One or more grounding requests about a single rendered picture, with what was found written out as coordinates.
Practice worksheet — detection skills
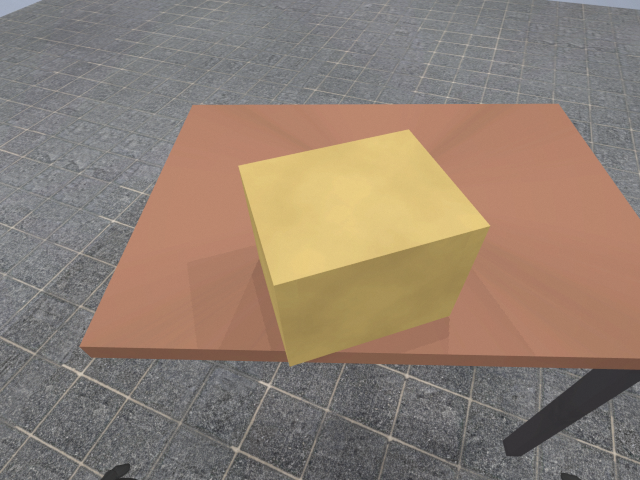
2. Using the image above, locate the carton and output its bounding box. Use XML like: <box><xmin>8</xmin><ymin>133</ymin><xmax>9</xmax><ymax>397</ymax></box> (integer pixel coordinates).
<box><xmin>238</xmin><ymin>129</ymin><xmax>490</xmax><ymax>367</ymax></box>

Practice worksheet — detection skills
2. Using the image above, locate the table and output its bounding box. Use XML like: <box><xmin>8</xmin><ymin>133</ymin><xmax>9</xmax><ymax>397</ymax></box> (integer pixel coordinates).
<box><xmin>79</xmin><ymin>104</ymin><xmax>640</xmax><ymax>457</ymax></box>

